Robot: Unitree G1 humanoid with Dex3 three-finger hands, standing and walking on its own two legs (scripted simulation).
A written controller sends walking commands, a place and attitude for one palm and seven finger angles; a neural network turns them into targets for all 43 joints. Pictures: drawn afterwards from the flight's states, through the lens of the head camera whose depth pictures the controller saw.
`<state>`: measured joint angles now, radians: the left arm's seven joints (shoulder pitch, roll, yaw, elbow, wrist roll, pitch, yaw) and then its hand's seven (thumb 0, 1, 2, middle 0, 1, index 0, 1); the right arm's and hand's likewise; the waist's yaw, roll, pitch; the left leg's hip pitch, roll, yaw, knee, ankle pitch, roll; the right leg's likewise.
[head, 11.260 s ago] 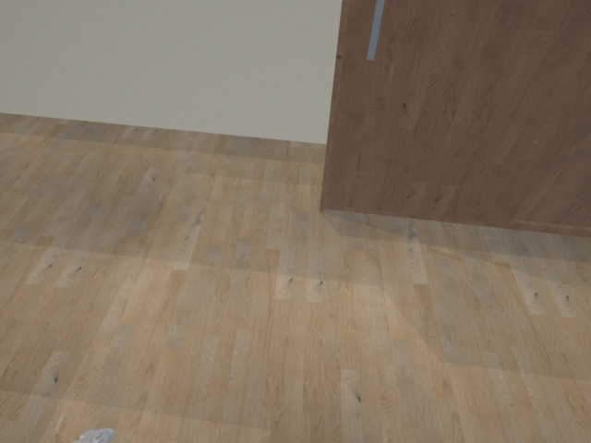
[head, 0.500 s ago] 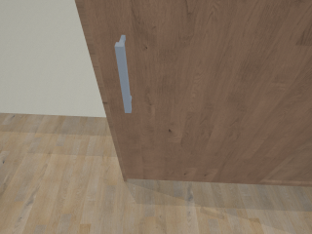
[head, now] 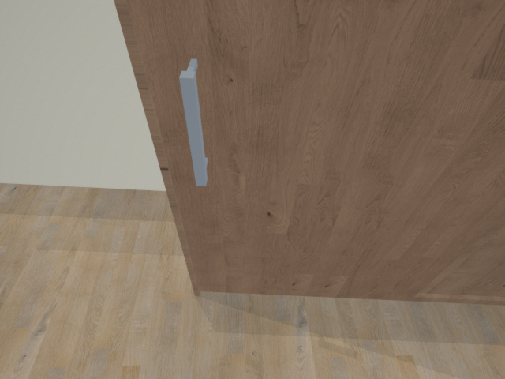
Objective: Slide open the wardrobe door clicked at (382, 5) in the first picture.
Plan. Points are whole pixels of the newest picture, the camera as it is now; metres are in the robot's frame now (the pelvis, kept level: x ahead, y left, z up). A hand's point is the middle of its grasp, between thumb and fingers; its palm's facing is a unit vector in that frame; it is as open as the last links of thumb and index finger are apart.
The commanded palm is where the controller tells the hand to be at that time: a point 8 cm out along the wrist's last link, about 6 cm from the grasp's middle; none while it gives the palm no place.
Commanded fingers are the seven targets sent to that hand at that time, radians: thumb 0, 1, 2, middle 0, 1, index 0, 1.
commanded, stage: look again from close up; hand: left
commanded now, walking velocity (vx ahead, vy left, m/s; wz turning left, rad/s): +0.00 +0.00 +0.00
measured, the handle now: (197, 129) +0.51 +0.14 +0.12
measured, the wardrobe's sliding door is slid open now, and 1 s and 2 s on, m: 0.00 0.00 0.00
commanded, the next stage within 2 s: raise the hand with hooked fingers in 0.40 s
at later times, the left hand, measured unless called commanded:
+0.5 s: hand out of the picture +0.00 +0.18 -0.18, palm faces +0.03 -0.98 -0.21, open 7.4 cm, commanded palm +0.08 +0.22 -0.07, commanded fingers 0.00 0.88 0.89 -0.20 -0.31 -0.20 -0.31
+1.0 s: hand out of the picture +0.12 +0.19 -0.02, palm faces +0.16 -0.99 -0.05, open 9.1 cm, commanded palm +0.12 +0.24 +0.00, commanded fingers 0.00 0.29 0.64 -0.24 -0.69 -0.24 -0.69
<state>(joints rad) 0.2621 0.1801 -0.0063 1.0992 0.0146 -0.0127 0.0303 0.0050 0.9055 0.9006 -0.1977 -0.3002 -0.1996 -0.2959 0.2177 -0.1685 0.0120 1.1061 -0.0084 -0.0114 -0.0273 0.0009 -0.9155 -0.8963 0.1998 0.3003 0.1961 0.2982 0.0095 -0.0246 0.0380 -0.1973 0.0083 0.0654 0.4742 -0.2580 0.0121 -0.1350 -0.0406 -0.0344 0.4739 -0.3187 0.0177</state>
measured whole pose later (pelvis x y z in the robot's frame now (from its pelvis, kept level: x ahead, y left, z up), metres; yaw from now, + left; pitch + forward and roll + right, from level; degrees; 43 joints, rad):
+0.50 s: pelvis -0.01 -0.01 +0.00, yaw +0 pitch -1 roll +0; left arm 0.27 0.19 0.00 1.11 0.01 -0.01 0.03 0.01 0.91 0.90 -0.20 -0.30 -0.20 -0.30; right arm 0.23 -0.17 0.01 1.12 -0.01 -0.01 -0.03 0.00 -0.91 -0.90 0.20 0.30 0.20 0.30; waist 0.01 -0.02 0.04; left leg -0.20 0.02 0.06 0.45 -0.23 0.00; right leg -0.14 -0.03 -0.04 0.46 -0.30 0.01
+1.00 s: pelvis -0.05 -0.03 -0.07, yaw +3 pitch +8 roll -1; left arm 0.47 0.23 0.22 0.03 -0.29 -0.44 -0.28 0.01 0.51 0.74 -0.23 -0.55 -0.23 -0.54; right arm 0.19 -0.27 -0.03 0.51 0.03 -0.25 -0.08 0.01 -0.91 -0.90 0.20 0.30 0.20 0.30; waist 0.05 -0.01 -0.10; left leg -0.74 0.05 -0.04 1.03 -0.43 -0.03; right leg -0.64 -0.01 -0.12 1.03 -0.52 -0.04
